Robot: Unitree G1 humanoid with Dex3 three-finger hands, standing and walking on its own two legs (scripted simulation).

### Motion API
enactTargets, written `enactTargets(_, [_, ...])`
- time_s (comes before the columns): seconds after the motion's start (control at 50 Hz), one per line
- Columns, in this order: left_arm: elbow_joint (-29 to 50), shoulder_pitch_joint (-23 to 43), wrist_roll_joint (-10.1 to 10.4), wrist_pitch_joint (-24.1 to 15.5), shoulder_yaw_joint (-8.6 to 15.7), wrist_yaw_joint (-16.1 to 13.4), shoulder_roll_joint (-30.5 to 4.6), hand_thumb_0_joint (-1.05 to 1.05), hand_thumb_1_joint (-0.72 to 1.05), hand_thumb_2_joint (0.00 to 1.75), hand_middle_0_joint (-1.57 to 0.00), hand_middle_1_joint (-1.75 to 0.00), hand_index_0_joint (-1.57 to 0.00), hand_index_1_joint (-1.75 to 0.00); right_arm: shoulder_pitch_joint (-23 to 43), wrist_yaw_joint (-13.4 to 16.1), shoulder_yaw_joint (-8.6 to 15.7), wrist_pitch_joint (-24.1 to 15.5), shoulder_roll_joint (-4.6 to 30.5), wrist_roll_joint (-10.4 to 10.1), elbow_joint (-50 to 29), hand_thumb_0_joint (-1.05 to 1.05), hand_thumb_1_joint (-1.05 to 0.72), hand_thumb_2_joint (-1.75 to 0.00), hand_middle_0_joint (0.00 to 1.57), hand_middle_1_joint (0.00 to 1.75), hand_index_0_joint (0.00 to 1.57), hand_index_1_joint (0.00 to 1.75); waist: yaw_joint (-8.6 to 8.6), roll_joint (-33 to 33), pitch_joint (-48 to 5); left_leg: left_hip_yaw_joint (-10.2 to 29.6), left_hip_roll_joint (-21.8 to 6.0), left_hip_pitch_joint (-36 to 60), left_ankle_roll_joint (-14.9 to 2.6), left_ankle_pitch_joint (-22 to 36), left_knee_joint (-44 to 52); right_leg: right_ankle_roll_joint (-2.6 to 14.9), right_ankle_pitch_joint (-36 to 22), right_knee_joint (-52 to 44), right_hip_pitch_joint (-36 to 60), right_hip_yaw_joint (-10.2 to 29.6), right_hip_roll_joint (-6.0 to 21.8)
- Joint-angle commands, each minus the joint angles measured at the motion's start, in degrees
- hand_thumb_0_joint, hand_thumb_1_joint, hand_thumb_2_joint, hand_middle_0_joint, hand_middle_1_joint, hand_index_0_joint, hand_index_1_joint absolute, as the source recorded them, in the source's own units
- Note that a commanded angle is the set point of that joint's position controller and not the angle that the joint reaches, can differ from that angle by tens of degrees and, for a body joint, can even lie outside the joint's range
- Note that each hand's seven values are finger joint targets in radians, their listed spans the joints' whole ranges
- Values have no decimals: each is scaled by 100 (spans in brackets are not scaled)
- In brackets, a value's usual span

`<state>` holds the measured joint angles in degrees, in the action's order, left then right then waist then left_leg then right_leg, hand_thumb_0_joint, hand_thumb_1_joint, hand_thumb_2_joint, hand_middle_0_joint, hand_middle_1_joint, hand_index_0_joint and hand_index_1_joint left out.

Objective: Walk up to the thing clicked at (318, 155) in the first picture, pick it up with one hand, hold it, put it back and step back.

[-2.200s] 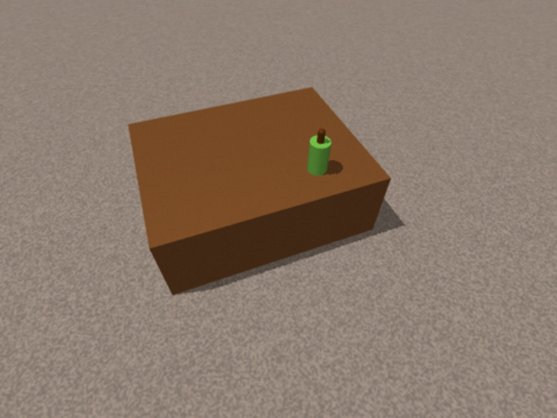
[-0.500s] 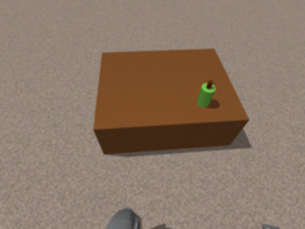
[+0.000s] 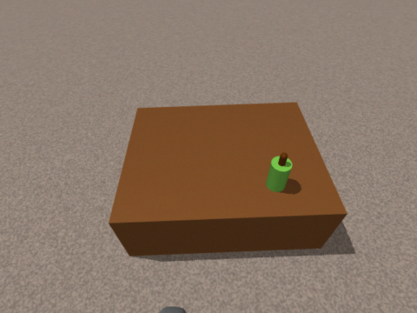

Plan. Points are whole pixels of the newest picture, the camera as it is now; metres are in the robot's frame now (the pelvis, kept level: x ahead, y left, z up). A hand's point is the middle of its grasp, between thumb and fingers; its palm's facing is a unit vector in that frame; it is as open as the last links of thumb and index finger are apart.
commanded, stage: walk up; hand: right
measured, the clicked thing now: (279, 170) +0.70 -0.24 -0.32
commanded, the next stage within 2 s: stand in 1.76 s
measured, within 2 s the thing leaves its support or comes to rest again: neither
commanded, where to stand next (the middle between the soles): +0.22 -0.02 m, yaw +3 degrees
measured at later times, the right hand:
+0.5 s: hand (344, 269) +0.24 -0.27 -0.10, palm faces -0.10 +0.90 -0.43, open 7.4 cm
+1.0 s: hand (341, 274) +0.24 -0.27 -0.13, palm faces -0.11 +0.93 -0.34, open 7.4 cm
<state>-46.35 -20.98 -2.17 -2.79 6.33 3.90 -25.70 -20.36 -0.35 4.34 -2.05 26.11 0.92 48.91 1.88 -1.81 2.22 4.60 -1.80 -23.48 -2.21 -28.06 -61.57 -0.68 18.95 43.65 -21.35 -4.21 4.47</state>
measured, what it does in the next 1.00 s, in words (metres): walks ahead: left foot, then right foot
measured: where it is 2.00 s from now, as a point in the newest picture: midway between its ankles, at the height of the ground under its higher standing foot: outside the picture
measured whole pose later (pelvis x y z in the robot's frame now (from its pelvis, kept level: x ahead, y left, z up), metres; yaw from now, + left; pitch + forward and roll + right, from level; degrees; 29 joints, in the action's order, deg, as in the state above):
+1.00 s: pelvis +0.14 -0.03 +0.02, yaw +5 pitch -2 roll +0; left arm -60.5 -4.8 0.1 -1.0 0.1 0.2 -22.0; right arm -6.6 -1.1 -0.3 -0.4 20.4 0.0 62.0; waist 0.0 0.3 4.7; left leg -0.4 -1.2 -15.2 0.3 -15.0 -32.7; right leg -2.1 13.9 31.2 -14.7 -2.0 3.5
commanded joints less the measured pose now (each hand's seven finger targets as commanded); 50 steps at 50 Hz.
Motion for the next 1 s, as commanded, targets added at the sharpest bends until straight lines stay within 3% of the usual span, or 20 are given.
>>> enactTargets(0.0, [393, 100, 67, -204, 329, -170, -1571, 0, 90, 90, -20, -30, -20, -30, 69, -12, 273, -339, 1162, -119, -447, 0, -90, -90, 20, 30, 20, 30, 6, 1037, 526, 65, -262, -1574, 50, 584, -222, 1429, 1860, -3080, 745, 2489, 1545])
enactTargets(0.04, [290, -35, 82, -211, 282, -162, -1407, 0, 90, 90, -20, -30, -20, -30, -57, -136, 246, -316, 972, -96, -322, 0, -90, -90, 20, 30, 20, 30, 29, 1240, 454, -239, -188, -1057, 88, 514, 659, 1394, 593, -2784, 720, 1546, 1271])
enactTargets(0.12, [303, -216, 108, -248, 222, -181, -1427, 0, 90, 90, -20, -30, -20, -30, 366, -229, 228, -250, 795, -31, -499, 0, -90, -90, 20, 30, 20, 30, 140, 1164, 409, -524, -120, -695, 87, 988, 1607, 1375, -23, -2715, 858, 1127, 1270])
enactTargets(0.22, [398, 84, 185, -114, -32, -272, -1143, 0, 90, 90, -20, -30, -20, -30, -57, -109, 199, -311, 618, -39, -310, 0, -90, -90, 20, 30, 20, 30, -288, 470, -227, -976, 292, 1251, -57, 2189, 3012, 957, -2511, -892, 533, 125, 947])
enactTargets(0.24, [425, -51, 207, -92, -140, -282, -882, 0, 90, 90, -20, -30, -20, -30, -445, -47, 274, -334, 851, -17, -227, 0, -90, -90, 20, 30, 20, 30, -488, -171, -582, -637, 174, 2021, -208, 2291, 3355, 716, -2365, 187, 336, -56, 687])
enactTargets(0.26, [497, -317, 268, -73, -249, -296, -520, 0, 90, 90, -20, -30, -20, -30, -653, 25, 427, -356, 1414, 40, -305, 0, -90, -90, 20, 30, 20, 30, -523, -1346, -861, 1264, -1074, 2781, -663, 2725, 3544, 313, -939, 1564, -752, -237, 55])
enactTargets(0.28, [410, -485, 290, 27, -152, -353, -730, 0, 90, 90, -20, -30, -20, -30, -591, 57, 478, -336, 1739, -48, -514, 0, -90, -90, 20, 30, 20, 30, -446, -1001, -908, 3053, -2196, 2646, -1496, 2708, 4079, 240, 1352, 2114, -1220, 97, -399])
enactTargets(0.3, [290, -211, 217, 118, -94, -413, -1096, 0, 90, 90, -20, -30, -20, -30, -463, 55, 497, -297, 1678, -168, -467, 0, -90, -90, 20, 30, 20, 30, -449, -277, -598, 2940, -2223, 1859, -1656, 2389, 4127, 288, 1540, 2542, -1058, 634, -129])
enactTargets(0.4, [-90, -428, 235, 148, -105, -364, -814, 0, 90, 90, -20, -30, -20, -30, 515, 133, 178, -259, 1074, -60, -532, 0, -90, -90, 20, 30, 20, 30, -38, -721, -67, 604, -1175, 552, -1030, 3110, 3770, 265, 639, 1261, -343, 507, 125])
enactTargets(0.48, [-258, -127, 235, 124, -109, -406, -673, 0, 90, 90, -20, -30, -20, -30, 754, 112, 113, -144, 1055, -35, -497, 0, -90, -90, 20, 30, 20, 30, -106, -1007, -265, 412, -1119, 184, -1001, 3415, 3359, 173, 197, 184, 412, 155, -159])
enactTargets(0.54, [-454, -189, 168, 54, -75, -462, -792, 0, 90, 90, -20, -30, -20, -30, 1150, 80, 18, 20, 849, -122, -523, 0, -90, -90, 20, 30, 20, 30, 117, -622, -471, 273, -827, -290, -597, 2053, 2694, 275, -578, -991, 1265, 205, -276])
enactTargets(0.56, [-388, 87, 99, -4, -38, -477, -995, 0, 90, 90, -20, -30, -20, -30, 994, 72, -61, 66, 556, -149, -455, 0, -90, -90, 20, 30, 20, 30, 38, 147, -389, 98, -524, -653, -288, 1305, 2251, 433, -554, -1533, 1312, 1072, 246])
enactTargets(0.58, [-259, 458, 57, -91, -16, -487, -1299, 0, 90, 90, -20, -30, -20, -30, 886, 65, -125, 123, 340, -163, -421, 0, -90, -90, 20, 30, 20, 30, -182, 927, -121, -226, -9, -680, 27, 595, 1607, 784, -329, -2292, 775, 2605, 1338])
enactTargets(0.6, [-224, 850, 116, -82, 7, -496, -1646, 0, 90, 90, -20, -30, -20, -30, 1072, 121, -5, 164, 688, -112, -302, 0, -90, -90, 20, 30, 20, 30, -134, 1264, -88, -331, 73, -219, 77, -299, 1016, 1450, -671, -2382, 117, 3019, 1881])
enactTargets(0.62, [-206, 1100, 128, -90, -43, -492, -1477, 0, 90, 90, -20, -30, -20, -30, 974, 110, 35, 173, 807, -104, -119, 0, -90, -90, 20, 30, 20, 30, -227, 1015, -79, -198, -66, 54, 112, -293, 917, 1492, -1166, -2114, 37, 2742, 1750])
enactTargets(0.66, [-301, 1288, 113, -85, -139, -511, -1251, 0, 90, 90, -20, -30, -20, -30, 948, 80, 9, 100, 718, -189, 80, 0, -90, -90, 20, 30, 20, 30, -323, 1033, -254, -375, -49, 297, 44, 220, 1725, 1080, -1929, -1623, 326, 1700, 1126])
enactTargets(0.7, [-362, 1402, 159, -22, -195, -479, -1138, 0, 90, 90, -20, -30, -20, -30, 713, 78, 24, 20, 759, -128, 327, 0, -90, -90, 20, 30, 20, 30, -377, 1045, -501, -262, -155, 1082, 11, 2073, 2726, 643, -2215, -1049, 190, 1138, 732])
enactTargets(0.74, [-504, 1137, 242, 48, -283, -457, -854, 0, 90, 90, -20, -30, -20, -30, 1347, 65, 32, -17, 1020, -74, 268, 0, -90, -90, 20, 30, 20, 30, -23, 330, -514, 702, -736, 770, -341, 2010, 3145, 274, -823, -946, 314, 691, 153])
enactTargets(0.82, [-799, 1532, 197, 29, -292, -449, -969, 0, 90, 90, -20, -30, -20, -30, 1523, 27, -115, 36, 765, -104, 605, 0, -90, -90, 20, 30, 20, 30, -150, 354, -479, 166, -366, 656, -83, 1538, 3258, 442, -561, -1608, 782, 990, 442])
enactTargets(0.98, [-1257, 1846, 232, 57, -385, -410, -826, 0, 90, 90, -20, -30, -20, -30, 1820, -5, -213, 33, 740, -97, 1100, 0, -90, -90, 20, 30, 20, 30, -101, 68, -395, 284, -524, 874, -39, 1684, 4015, 265, -669, -2112, 1173, 660, 286])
